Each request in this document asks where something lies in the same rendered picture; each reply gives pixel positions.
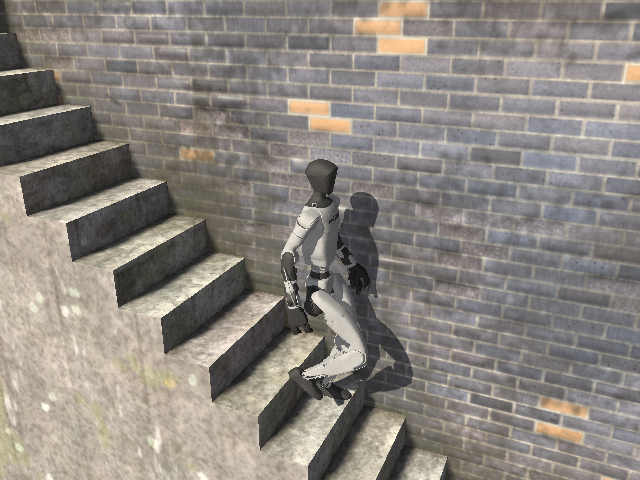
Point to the robot right upper arm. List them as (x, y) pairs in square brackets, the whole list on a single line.
[(306, 222)]

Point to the robot left upper arm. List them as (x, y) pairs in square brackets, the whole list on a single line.
[(337, 199)]

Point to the robot right forearm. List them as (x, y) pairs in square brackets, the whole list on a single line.
[(287, 263)]

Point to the robot right shin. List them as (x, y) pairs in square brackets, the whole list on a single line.
[(339, 363)]

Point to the robot left hand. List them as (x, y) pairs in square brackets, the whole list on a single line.
[(357, 272)]

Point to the robot left forearm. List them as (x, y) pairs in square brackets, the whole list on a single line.
[(343, 253)]

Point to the robot left foot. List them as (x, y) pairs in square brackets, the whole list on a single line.
[(334, 391)]

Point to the robot right hand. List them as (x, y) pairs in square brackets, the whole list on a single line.
[(296, 318)]

